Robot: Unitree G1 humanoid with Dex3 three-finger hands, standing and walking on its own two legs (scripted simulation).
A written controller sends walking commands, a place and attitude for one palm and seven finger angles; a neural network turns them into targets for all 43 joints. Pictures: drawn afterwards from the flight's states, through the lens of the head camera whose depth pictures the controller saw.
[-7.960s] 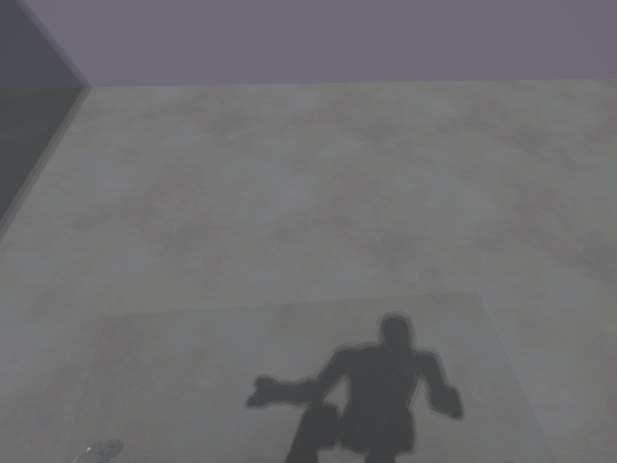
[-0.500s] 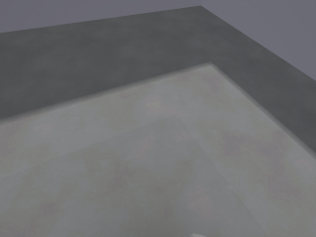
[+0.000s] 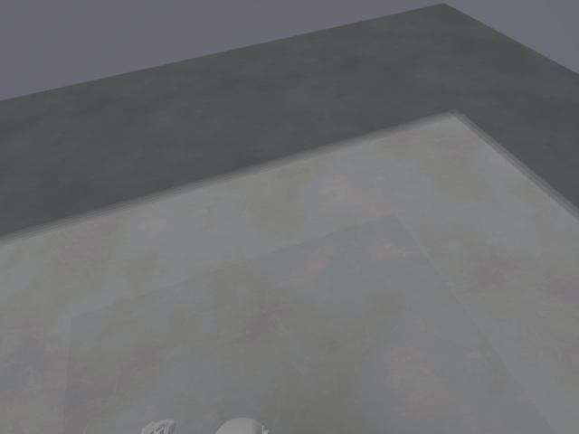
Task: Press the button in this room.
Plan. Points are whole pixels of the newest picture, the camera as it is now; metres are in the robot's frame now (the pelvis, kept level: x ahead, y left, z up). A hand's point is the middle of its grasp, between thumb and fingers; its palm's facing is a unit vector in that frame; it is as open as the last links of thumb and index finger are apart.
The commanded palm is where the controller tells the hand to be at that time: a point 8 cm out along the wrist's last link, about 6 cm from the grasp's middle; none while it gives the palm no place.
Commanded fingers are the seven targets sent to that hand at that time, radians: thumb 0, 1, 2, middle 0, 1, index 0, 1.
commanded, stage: turn or walk to find it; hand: left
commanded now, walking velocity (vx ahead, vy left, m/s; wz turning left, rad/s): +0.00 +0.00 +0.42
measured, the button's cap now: out of the picture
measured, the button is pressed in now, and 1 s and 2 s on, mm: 0 0 0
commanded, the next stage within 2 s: none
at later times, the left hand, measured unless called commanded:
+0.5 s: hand out of the picture -0.04 +0.28 -0.18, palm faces +0.27 -0.93 -0.24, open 7.4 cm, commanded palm none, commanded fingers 0.00 0.90 0.90 -0.20 -0.30 -0.20 -0.30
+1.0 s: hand out of the picture -0.06 +0.19 -0.14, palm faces +0.41 -0.86 -0.29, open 7.4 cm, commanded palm none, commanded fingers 0.00 0.90 0.90 -0.20 -0.30 -0.20 -0.30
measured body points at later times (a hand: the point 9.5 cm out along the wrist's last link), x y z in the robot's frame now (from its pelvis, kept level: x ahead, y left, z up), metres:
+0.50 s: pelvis -0.03 +0.06 +0.00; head -0.02 +0.09 +0.45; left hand -0.06 +0.33 -0.16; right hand +0.12 -0.16 -0.12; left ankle -0.03 +0.15 -0.74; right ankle -0.02 -0.11 -0.66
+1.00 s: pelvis -0.06 -0.02 +0.00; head -0.03 -0.06 +0.45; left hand -0.08 +0.23 -0.12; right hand +0.04 -0.26 -0.17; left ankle -0.13 +0.12 -0.64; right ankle -0.02 -0.09 -0.74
